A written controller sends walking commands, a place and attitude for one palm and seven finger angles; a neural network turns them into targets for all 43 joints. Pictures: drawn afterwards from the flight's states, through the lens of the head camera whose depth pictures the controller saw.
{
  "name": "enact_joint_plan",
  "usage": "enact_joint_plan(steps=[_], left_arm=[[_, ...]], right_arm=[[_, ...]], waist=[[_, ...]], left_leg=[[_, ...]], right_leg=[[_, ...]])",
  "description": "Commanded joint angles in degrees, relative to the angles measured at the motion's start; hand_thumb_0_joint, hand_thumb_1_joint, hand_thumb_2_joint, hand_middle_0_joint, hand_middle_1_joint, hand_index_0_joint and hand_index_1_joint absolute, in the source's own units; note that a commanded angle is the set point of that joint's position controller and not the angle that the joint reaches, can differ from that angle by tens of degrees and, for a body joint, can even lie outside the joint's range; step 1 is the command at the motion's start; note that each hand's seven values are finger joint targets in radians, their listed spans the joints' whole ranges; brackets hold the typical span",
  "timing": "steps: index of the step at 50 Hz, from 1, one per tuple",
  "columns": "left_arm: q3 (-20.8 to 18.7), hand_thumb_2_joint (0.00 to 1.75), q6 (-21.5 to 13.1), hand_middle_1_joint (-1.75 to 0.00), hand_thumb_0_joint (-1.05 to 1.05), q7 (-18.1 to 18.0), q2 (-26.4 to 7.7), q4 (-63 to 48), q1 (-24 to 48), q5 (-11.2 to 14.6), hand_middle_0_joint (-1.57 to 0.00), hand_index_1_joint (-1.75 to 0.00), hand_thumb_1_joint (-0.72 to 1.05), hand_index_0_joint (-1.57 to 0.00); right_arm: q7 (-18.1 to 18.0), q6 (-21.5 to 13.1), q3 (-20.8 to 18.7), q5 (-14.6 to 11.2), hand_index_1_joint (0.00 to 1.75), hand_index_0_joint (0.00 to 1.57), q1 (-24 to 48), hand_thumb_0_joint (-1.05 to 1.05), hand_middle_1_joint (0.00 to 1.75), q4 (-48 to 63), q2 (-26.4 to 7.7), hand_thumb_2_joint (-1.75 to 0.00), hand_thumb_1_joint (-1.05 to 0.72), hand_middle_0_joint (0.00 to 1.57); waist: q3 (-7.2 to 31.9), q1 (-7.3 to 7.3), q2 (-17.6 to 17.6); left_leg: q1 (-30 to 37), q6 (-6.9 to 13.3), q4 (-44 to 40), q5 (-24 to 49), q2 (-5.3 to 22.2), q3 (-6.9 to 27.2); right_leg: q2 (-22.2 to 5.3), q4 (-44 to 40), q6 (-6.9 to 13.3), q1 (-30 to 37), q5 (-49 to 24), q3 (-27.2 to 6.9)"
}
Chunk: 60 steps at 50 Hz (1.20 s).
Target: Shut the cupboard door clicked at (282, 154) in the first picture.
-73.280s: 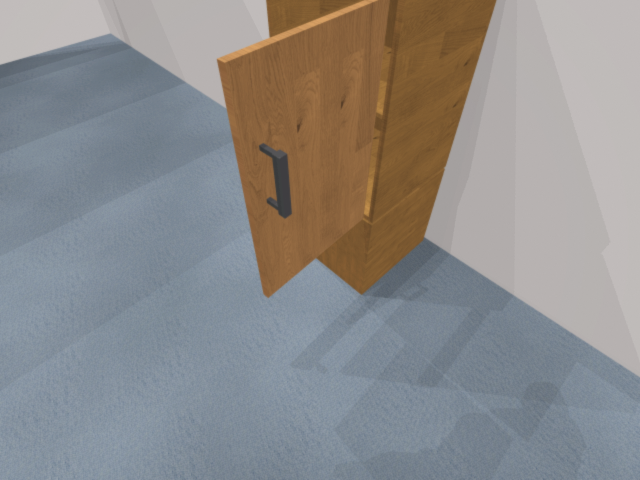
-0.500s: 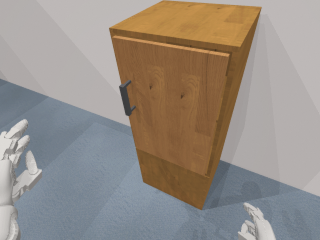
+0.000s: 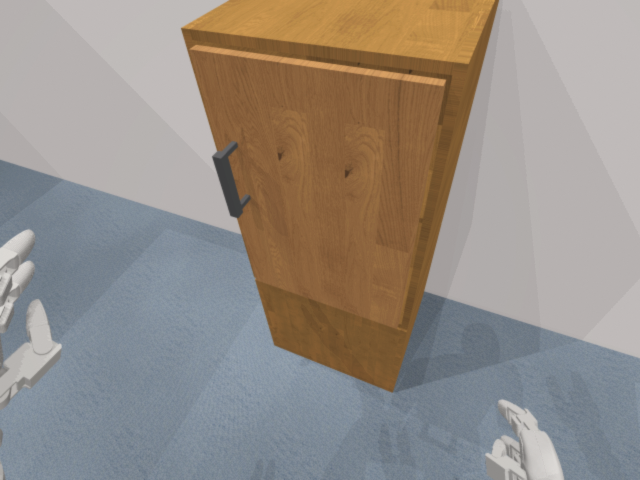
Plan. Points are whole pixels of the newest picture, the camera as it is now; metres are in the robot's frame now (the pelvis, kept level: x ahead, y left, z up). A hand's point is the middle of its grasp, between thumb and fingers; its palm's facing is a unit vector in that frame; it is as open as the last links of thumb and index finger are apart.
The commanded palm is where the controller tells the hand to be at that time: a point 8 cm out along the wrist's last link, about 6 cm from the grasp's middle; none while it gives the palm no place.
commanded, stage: step back with the hand held close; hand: left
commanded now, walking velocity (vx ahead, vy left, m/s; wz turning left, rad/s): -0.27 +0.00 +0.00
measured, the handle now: (234, 180) +0.61 +0.22 +0.02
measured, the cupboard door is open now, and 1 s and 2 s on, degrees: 0 0 0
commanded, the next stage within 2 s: stop stepping back and stand still in 0.98 s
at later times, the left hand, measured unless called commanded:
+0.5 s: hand out of the picture +0.09 +0.29 +0.16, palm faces +0.48 -0.75 -0.45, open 7.4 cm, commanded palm +0.04 +0.32 +0.18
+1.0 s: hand out of the picture +0.01 +0.32 +0.17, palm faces +0.49 -0.77 -0.41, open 7.4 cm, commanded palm -0.05 +0.35 +0.18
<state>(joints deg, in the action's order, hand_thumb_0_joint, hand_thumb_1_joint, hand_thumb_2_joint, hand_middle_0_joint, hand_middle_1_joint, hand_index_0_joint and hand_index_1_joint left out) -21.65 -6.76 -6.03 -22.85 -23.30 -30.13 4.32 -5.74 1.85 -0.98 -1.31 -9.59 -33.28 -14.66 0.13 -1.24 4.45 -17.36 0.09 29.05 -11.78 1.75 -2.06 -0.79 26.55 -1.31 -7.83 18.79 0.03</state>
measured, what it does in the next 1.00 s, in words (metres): walks backwards: right foot, then left foot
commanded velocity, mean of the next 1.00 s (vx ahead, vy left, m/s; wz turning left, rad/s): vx -0.34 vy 0.00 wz -0.04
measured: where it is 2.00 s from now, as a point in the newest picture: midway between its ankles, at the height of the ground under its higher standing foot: outside the picture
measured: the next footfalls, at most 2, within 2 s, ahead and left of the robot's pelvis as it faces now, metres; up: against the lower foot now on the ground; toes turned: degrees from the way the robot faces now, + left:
right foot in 0.80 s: -0.10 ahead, -0.10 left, +0.00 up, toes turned +6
left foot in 0.98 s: -0.07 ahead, +0.15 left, +0.00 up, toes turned +4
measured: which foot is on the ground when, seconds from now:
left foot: down 0.00-0.82, up 0.84-0.96, down 0.98-1.00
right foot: down 0.00-0.64, up 0.66-0.78, down 0.80-1.00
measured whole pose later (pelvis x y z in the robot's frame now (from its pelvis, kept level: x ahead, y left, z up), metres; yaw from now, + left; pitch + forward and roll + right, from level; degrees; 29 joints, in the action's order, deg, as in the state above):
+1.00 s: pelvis -0.18 +0.05 -0.01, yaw +3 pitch +0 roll -2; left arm -23.2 -13.4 -9.1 -24.9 -29.0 -28.5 2.9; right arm -5.4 -3.2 -0.6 0.0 -11.5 -37.3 -12.2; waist 0.5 -1.7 -0.6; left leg -24.2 0.9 34.4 -8.9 0.7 -1.0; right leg 1.1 34.5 -2.3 -19.7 15.5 -3.4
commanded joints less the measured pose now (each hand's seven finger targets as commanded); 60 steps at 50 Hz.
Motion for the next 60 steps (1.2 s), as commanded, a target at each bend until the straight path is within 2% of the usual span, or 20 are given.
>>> enact_joint_plan(steps=[1, 7, 16, 20, 25, 27, 30, 32, 34, 38, 41, 43, 46, 48, 49, 51, 52, 53, 58, 60], left_arm=[[-10.7, 0.90, -3.1, -0.30, 0.00, -2.1, -14.1, -12.1, 0.8, 0.3, -0.20, -0.30, 0.90, -0.20], [-9.8, 0.90, -3.8, -0.30, 0.00, -2.7, -12.9, -13.3, -1.5, 0.6, -0.20, -0.30, 0.90, -0.20], [-11.5, 0.90, -7.9, -0.30, 0.00, -3.6, -13.4, -13.7, 1.1, -0.9, -0.20, -0.30, 0.90, -0.20], [-10.3, 0.90, -9.1, -0.30, 0.00, -3.7, -11.7, -14.2, 1.0, -1.1, -0.20, -0.30, 0.90, -0.20], [-8.1, 0.90, -9.8, -0.30, 0.00, -4.9, -11.8, -15.4, 3.4, -0.9, -0.20, -0.30, 0.90, -0.20], [-7.2, 0.90, -9.6, -0.30, 0.00, -5.4, -11.8, -15.4, 6.7, -1.1, -0.20, -0.30, 0.90, -0.20], [-8.0, 0.90, -10.3, -0.30, 0.00, -5.5, -12.8, -15.0, 8.6, -1.0, -0.20, -0.30, 0.90, -0.20], [-10.0, 0.90, -11.5, -0.30, 0.00, -5.1, -12.6, -15.4, 8.1, -1.9, -0.20, -0.30, 0.90, -0.20], [-12.2, 0.90, -12.6, -0.30, 0.00, -4.2, -14.2, -17.3, 8.3, -1.6, -0.20, -0.30, 0.90, -0.20], [-12.9, 0.90, -12.5, -0.30, 0.00, -3.1, -14.1, -18.6, -2.4, 0.7, -0.20, -0.30, 0.90, -0.20], [-12.3, 0.90, -11.9, -0.30, 0.00, -4.2, -15.0, -15.8, -2.3, 0.6, -0.20, -0.30, 0.90, -0.20], [-8.8, 0.90, -9.2, -0.30, 0.00, -4.5, -12.4, -15.3, 1.5, -0.6, -0.20, -0.30, 0.90, -0.20], [-8.6, 0.90, -8.7, -0.30, 0.00, -4.5, -14.3, -15.5, 9.8, -1.5, -0.20, -0.30, 0.90, -0.20], [-8.7, 0.90, -9.7, -0.30, 0.00, -4.3, -14.1, -17.1, 10.1, -1.6, -0.20, -0.30, 0.90, -0.20], [-9.4, 0.90, -10.9, -0.30, 0.00, -4.1, -14.4, -18.6, 10.3, -1.4, -0.20, -0.30, 0.90, -0.20], [-11.9, 0.90, -10.8, -0.30, 0.00, -3.3, -14.0, -17.1, 4.7, -0.7, -0.20, -0.30, 0.90, -0.20], [-10.8, 0.90, -10.5, -0.30, 0.00, -3.1, -12.3, -19.0, 4.8, -0.5, -0.20, -0.30, 0.90, -0.20], [-9.7, 0.90, -10.7, -0.30, 0.00, -2.9, -11.4, -21.5, 5.5, -0.7, -0.20, -0.30, 0.90, -0.20], [-9.8, 0.90, -9.0, -0.30, 0.00, -3.1, -10.9, -21.3, -1.1, 0.2, -0.20, -0.30, 0.90, -0.20], [-11.4, 0.90, -7.8, -0.30, 0.00, -3.3, -13.0, -19.8, -2.3, 0.2, -0.20, -0.30, 0.90, -0.20]], right_arm=[[-0.5, -1.5, -1.9, 0.0, 0.30, 0.20, 5.3, 0.00, 0.30, 10.7, -5.4, -0.90, -0.90, 0.20], [-0.5, -1.6, -1.5, -0.1, 0.30, 0.20, 4.8, 0.00, 0.30, 11.3, -5.3, -0.90, -0.90, 0.20], [-0.8, -5.1, -1.8, 0.5, 0.30, 0.20, 4.6, 0.00, 0.30, 10.4, -6.6, -0.90, -0.90, 0.20], [-0.4, -6.8, -1.8, 0.7, 0.30, 0.20, 3.2, 0.00, 0.30, 9.6, -5.8, -0.90, -0.90, 0.20], [0.1, -8.1, -1.8, 1.3, 0.30, 0.20, 1.2, 0.00, 0.30, 6.3, -4.6, -0.90, -0.90, 0.20], [-0.3, -8.4, -1.6, 1.6, 0.30, 0.20, 0.9, 0.00, 0.30, 5.2, -4.5, -0.90, -0.90, 0.20], [-0.8, -9.1, -1.4, 1.3, 0.30, 0.20, 2.3, 0.00, 0.30, 5.9, -5.5, -0.90, -0.90, 0.20], [-1.3, -10.1, -1.6, 1.3, 0.30, 0.20, 4.2, 0.00, 0.30, 6.8, -6.8, -0.90, -0.90, 0.20], [-0.6, -10.1, -2.6, 2.0, 0.30, 0.20, 4.3, 0.00, 0.30, 6.7, -6.0, -0.90, -0.90, 0.20], [1.7, -10.3, -2.5, 1.3, 0.30, 0.20, 4.1, 0.00, 0.30, 7.3, -3.8, -0.90, -0.90, 0.20], [2.4, -9.4, -2.9, 1.5, 0.30, 0.20, 0.9, 0.00, 0.30, 4.2, -3.2, -0.90, -0.90, 0.20], [2.2, -7.9, -2.3, 1.2, 0.30, 0.20, 3.0, 0.00, 0.30, 4.8, -2.3, -0.90, -0.90, 0.20], [-0.1, -7.3, -1.0, 1.7, 0.30, 0.20, 4.1, 0.00, 0.30, 4.2, -2.9, -0.90, -0.90, 0.20], [-0.9, -8.1, -1.9, 1.2, 0.30, 0.20, 3.6, 0.00, 0.30, 5.1, -5.3, -0.90, -0.90, 0.20], [-0.5, -9.1, -2.4, 0.8, 0.30, 0.20, 2.8, 0.00, 0.30, 5.5, -5.3, -0.90, -0.90, 0.20], [0.1, -10.4, -3.0, 2.4, 0.30, 0.20, 3.5, 0.00, 0.30, 6.2, -5.9, -0.90, -0.90, 0.20], [0.6, -10.4, -2.9, 2.6, 0.30, 0.20, 3.2, 0.00, 0.30, 5.8, -5.0, -0.90, -0.90, 0.20], [1.2, -10.5, -3.2, 2.3, 0.30, 0.20, 3.3, 0.00, 0.30, 5.9, -5.1, -0.90, -0.90, 0.20], [2.2, -10.8, -1.9, 1.7, 0.30, 0.20, 1.5, 0.00, 0.30, 7.1, -4.4, -0.90, -0.90, 0.20], [2.1, -10.0, -1.6, 1.8, 0.30, 0.20, 0.7, 0.00, 0.30, 7.0, -3.6, -0.90, -0.90, 0.20]], waist=[[11.3, 0.49, -2.2], [10.0, 0.70, -0.2], [3.7, 1.03, 4.8], [4.4, 1.06, 3.6], [3.9, 2.23, -7.4], [2.8, 2.90, -8.1], [0.7, 2.62, -0.5], [1.6, 1.70, 11.0], [5.6, 0.70, 12.5], [8.7, 0.57, 7.1], [8.8, 1.20, -11.9], [3.6, 1.32, -15.9], [-0.4, 2.67, -10.1], [4.2, 1.46, 4.2], [8.3, 1.10, 6.0], [10.2, 0.75, 13.7], [9.6, 1.40, 10.6], [9.4, 1.32, 7.2], [7.4, 1.56, 10.6], [6.2, 1.90, 5.1]], left_leg=[[12.2, 2.0, -0.5, 26.3, 2.8, 0.6], [6.2, 2.0, -5.1, 15.9, 4.0, 3.0], [-13.7, 3.7, -14.6, -22.6, 6.0, 8.8], [-14.5, 3.3, -11.5, -22.9, 4.8, 7.9], [3.6, -0.1, 7.5, -9.0, -0.6, 2.0], [5.3, -0.1, 7.4, -7.4, -0.3, 2.8], [-0.8, 1.3, -4.7, -16.6, 3.8, 8.8], [-19.3, 4.7, -20.6, -34.5, 11.2, 18.0], [-22.7, 5.5, -22.0, -32.5, 13.5, 18.6], [-10.1, 1.7, -10.2, -17.5, 8.1, 7.7], [2.6, -3.5, 20.3, -10.1, -1.4, -0.1], [-6.4, -2.1, 27.1, -12.1, -0.2, 4.0], [-2.0, -1.5, 3.5, -3.8, -0.2, 2.4], [2.0, 2.0, -7.4, 17.0, 8.8, 9.3], [1.6, 4.0, -9.9, 16.7, 13.4, 11.0], [-10.1, 7.9, -18.2, -6.8, 18.7, 19.5], [-11.3, 8.6, -17.4, -8.9, 19.0, 19.2], [-10.2, 8.5, -15.4, -8.1, 18.1, 16.4], [-8.2, 1.3, -18.7, -25.0, 9.9, 9.4], [-5.5, -1.9, -9.7, -21.1, 3.8, 2.7]], right_leg=[[-2.6, -1.3, 0.2, -4.7, -30.2, 0.4], [-1.1, -0.2, 0.3, -4.0, -17.6, 0.9], [2.6, 1.8, 0.5, 0.7, 0.8, 0.5], [1.8, 1.2, 1.5, -0.7, 3.5, -1.2], [-7.4, -11.5, 5.7, -22.8, 10.7, -10.3], [-7.3, -10.2, 5.3, -25.2, 8.4, -8.2], [-0.9, -4.5, 2.1, -21.9, 13.1, -3.5], [6.0, 12.5, 0.2, -3.0, 7.0, 0.6], [7.3, 21.2, 1.1, 3.0, 4.6, 1.3], [2.6, 3.0, 4.1, -4.2, 8.3, -1.2], [-16.5, -14.8, 11.2, -24.3, 5.9, -24.2], [-16.5, -11.0, 12.0, -20.4, -7.2, -20.4], [-9.1, -1.4, 5.8, -17.4, -23.8, -10.5], [0.8, 6.8, 0.2, -15.1, -14.5, -4.5], [3.1, 11.7, -0.1, -10.3, -3.7, -3.1], [5.5, 25.0, -0.2, -4.2, 7.8, -3.0], [4.6, 27.6, 0.1, -4.9, 7.0, -3.9], [4.3, 26.4, 0.4, -5.6, 6.7, -3.6], [6.4, 5.4, 2.2, 0.2, 8.8, 4.8], [2.3, -6.9, 5.2, -1.4, 10.4, 0.6]])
